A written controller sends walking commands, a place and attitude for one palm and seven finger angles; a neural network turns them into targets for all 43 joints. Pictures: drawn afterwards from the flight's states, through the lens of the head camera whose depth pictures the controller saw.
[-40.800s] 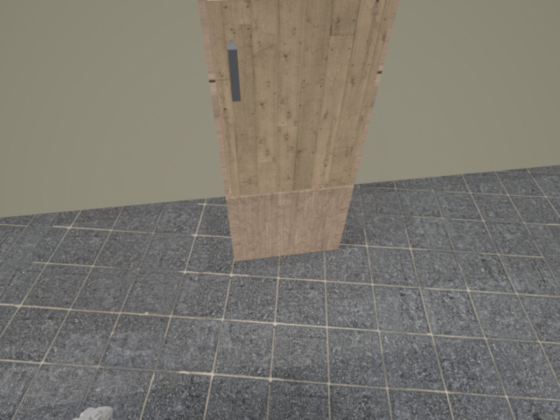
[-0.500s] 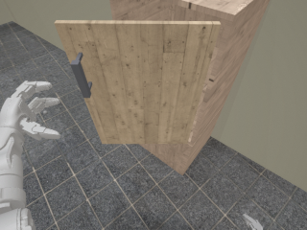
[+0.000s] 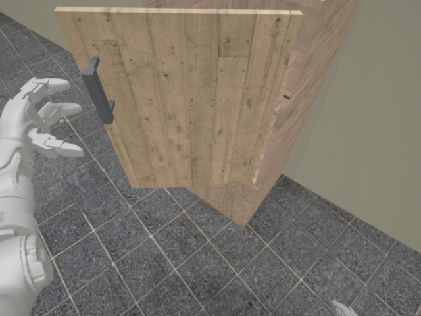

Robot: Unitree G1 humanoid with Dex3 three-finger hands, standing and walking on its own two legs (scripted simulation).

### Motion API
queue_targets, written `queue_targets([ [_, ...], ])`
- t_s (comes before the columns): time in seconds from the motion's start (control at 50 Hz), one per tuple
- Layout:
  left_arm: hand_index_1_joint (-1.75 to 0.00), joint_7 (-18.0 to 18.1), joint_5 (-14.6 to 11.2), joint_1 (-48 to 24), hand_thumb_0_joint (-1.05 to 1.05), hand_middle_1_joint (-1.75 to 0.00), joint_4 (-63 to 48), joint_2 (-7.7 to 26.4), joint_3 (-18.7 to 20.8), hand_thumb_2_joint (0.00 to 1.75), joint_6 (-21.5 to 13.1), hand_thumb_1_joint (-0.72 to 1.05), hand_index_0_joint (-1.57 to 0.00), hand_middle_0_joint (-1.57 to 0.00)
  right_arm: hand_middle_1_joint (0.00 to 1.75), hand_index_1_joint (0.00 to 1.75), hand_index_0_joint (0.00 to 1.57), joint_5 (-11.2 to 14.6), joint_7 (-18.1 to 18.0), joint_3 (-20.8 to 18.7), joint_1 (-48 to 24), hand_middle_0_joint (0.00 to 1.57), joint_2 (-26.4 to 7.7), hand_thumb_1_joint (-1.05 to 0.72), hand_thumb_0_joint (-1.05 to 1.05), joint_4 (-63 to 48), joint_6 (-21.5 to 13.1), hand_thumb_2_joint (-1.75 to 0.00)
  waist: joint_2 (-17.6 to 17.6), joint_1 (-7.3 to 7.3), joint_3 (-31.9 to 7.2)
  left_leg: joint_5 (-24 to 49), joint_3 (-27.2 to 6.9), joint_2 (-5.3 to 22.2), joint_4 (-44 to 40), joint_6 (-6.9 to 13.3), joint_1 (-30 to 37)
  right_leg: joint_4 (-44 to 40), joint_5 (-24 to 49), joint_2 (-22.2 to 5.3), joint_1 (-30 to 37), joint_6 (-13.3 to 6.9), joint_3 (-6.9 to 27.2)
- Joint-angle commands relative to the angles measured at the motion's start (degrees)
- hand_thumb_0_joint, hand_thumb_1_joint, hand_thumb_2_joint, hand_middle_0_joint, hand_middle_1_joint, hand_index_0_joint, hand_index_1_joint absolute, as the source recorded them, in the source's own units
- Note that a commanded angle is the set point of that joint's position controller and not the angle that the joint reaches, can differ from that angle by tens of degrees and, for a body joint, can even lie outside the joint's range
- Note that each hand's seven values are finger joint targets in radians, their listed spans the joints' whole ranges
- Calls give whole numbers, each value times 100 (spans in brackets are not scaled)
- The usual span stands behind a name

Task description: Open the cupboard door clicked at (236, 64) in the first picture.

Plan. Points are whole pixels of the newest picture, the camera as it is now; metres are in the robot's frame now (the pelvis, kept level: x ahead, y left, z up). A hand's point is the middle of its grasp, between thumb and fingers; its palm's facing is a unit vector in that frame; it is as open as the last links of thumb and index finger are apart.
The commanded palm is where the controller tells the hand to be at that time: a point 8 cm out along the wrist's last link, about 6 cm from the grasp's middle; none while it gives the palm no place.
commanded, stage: move the hooked fingers beside the handle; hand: left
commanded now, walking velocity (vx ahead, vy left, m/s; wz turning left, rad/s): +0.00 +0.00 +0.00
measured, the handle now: (101, 91) +0.53 +0.23 +0.12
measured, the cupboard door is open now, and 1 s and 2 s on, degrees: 39 39 39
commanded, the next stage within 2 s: slide the fingers in behind the handle in 1.42 s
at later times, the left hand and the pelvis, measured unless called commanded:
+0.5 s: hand (62, 104) +0.47 +0.29 +0.13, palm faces +0.03 -1.00 +0.00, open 14.0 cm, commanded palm +0.45 +0.34 +0.12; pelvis +0.00 +0.01 -0.01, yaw -1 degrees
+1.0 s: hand (61, 108) +0.47 +0.29 +0.13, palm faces +0.03 -1.00 -0.01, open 14.0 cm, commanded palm +0.45 +0.33 +0.12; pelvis +0.01 +0.01 -0.01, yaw -1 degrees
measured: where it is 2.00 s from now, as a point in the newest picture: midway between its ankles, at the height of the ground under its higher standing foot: outside the picture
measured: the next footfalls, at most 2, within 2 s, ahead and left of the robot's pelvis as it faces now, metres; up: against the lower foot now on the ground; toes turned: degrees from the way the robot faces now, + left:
none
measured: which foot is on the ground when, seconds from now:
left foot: down 0.00-1.00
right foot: down 0.00-1.00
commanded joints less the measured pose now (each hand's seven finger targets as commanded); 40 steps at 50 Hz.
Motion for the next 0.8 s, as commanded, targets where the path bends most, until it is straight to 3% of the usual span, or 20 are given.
queue_targets([
  [0.0,-120,-85,-96,-2224,0,-120,-764,2114,422,30,-393,-50,-30,-30,30,30,20,4,-45,-365,467,20,-998,-90,0,-519,-60,-90,228,18,-1909,1558,27,-231,-371,262,979,-329,1835,195,496,-190,-56],
  [0.04,-120,-140,-68,-2505,0,-120,-737,2237,422,30,-439,-50,-30,-30,30,30,20,6,-42,-374,508,20,-1019,-90,0,-508,6,-90,343,-62,-1862,1401,53,-232,-341,269,889,-336,1734,194,392,-171,-23],
  [0.08,-120,-204,-95,-2744,0,-120,-828,2150,322,30,-544,-50,-30,-30,30,30,20,0,-43,-396,558,20,-1015,-90,0,-512,47,-90,433,-109,-1964,1518,57,-223,-285,277,989,-297,1781,217,335,-192,-30],
  [0.1,-120,-229,-92,-2707,0,-120,-734,2252,406,30,-565,-50,-30,-30,30,30,20,-8,-38,-405,624,20,-1035,-90,0,-481,66,-90,342,-100,-2104,1509,36,-227,-274,281,1000,-295,1775,234,363,-178,-26],
  [0.2,-120,-309,-39,-3393,0,-120,-363,2344,263,30,-604,-50,-30,-30,30,30,20,-5,-84,-395,773,20,-1088,-90,0,-313,163,-90,463,-332,-1925,1197,-15,-205,-215,292,853,-312,1395,245,-39,-162,-14],
  [0.22,-120,-298,5,-3320,0,-120,-310,2578,452,30,-613,-50,-30,-30,30,30,20,-19,-83,-413,825,20,-1114,-90,0,-301,182,-90,536,-255,-2035,1234,-51,-210,-203,280,861,-285,1379,239,-17,-176,-16],
  [0.24,-120,-307,26,-3317,0,-120,-333,2401,280,30,-609,-50,-30,-30,30,30,20,-17,-73,-404,826,20,-1091,-90,0,-310,195,-90,708,-303,-2119,1318,-30,-205,-186,281,996,-276,1416,245,-102,-178,-22],
  [0.3,-120,-304,42,-3294,0,-120,-273,2721,541,30,-621,-50,-30,-30,30,30,20,-55,-50,-414,958,20,-1113,-90,0,-295,266,-90,704,-211,-2448,1613,-61,-189,-102,260,1049,-186,1628,265,-5,-185,-41],
  [0.32,-120,-317,60,-3300,0,-120,-129,2677,465,30,-594,-50,-30,-30,30,30,20,-45,-39,-396,948,20,-1109,-90,0,-302,294,-90,653,-254,-2343,1561,-44,-191,-100,271,949,-196,1616,269,-28,-177,-39],
  [0.34,-120,-311,62,-3312,0,-120,-23,2842,600,30,-568,-50,-30,-30,30,30,20,-44,-43,-410,981,20,-1137,-90,0,-299,324,-90,453,-265,-2257,1487,-37,-180,-88,288,802,-205,1600,266,-17,-157,-33],
  [0.38,-120,-313,79,-3419,0,-120,62,2978,650,30,-547,-50,-30,-30,30,30,20,-51,-39,-390,1024,20,-1148,-90,0,-345,376,-90,475,-264,-2225,1476,-14,-195,-79,298,652,-174,1611,279,12,-167,-32],
  [0.4,-120,-312,165,-3582,0,-120,2,3059,614,30,-550,-50,-30,-30,30,30,20,-43,-35,-390,1018,20,-1150,-90,0,-344,401,-90,713,-290,-2252,1476,-14,-191,-63,286,679,-157,1596,268,-75,-158,-21],
  [0.42,-120,-292,222,-3473,0,-120,184,3055,614,30,-520,-50,-30,-30,30,30,20,-47,-22,-394,1072,20,-1145,-90,0,-351,426,-90,604,-306,-2201,1502,-44,-185,-49,288,678,-152,1565,281,-157,-158,-48],
  [0.46,-120,-276,281,-3346,0,-120,175,2922,499,30,-532,-50,-30,-30,30,30,20,-65,7,-401,1107,20,-1133,-90,0,-392,463,-90,749,-296,-2168,1578,-57,-170,-41,268,758,-138,1502,290,-307,-169,-81],
  [0.52,-120,-342,156,-3185,0,-120,-93,2908,606,30,-622,-50,-30,-30,30,30,20,-90,37,-435,1146,20,-1145,-90,0,-459,523,-90,793,-225,-2636,1963,-43,-135,46,237,1082,-55,1768,326,-198,-177,-95],
  [0.58,-120,-438,8,-3309,0,-120,-178,2515,365,30,-611,-50,-30,-30,30,30,20,-83,46,-433,1140,20,-1116,-90,0,-459,567,-90,807,-317,-2467,2033,-64,-113,65,238,1152,-62,1719,360,-391,-201,-135],
  [0.66,-120,-389,-22,-3148,0,-120,-566,2526,467,30,-594,-50,-30,-30,30,30,20,-81,84,-476,1131,20,-1119,-90,0,-490,601,-90,896,-238,-2656,2281,-145,-73,54,192,1419,-35,1721,366,-441,-205,-184],
  [0.68,-120,-362,-64,-3135,0,-120,-667,2383,378,30,-603,-50,-30,-30,30,30,20,-80,86,-464,1106,20,-1091,-90,0,-508,597,-90,1032,-223,-2631,2461,-143,-75,81,187,1471,-21,1769,383,-464,-229,-180],
  [0.76,-120,-174,-12,-3011,0,-120,-535,2362,434,30,-501,-50,-30,-30,30,30,20,-75,127,-451,1042,20,-1065,-90,0,-513,610,-90,850,-237,-2305,2102,-132,-82,23,197,1227,-56,1640,375,-466,-210,-198],
  [0.78,-120,-137,-18,-3173,0,-120,-640,2524,540,30,-528,-50,-30,-30,30,30,20,-83,110,-442,1042,20,-1077,-90,0,-506,612,-90,819,-225,-2299,2192,-134,-90,33,207,1176,-35,1734,378,-377,-226,-204],
])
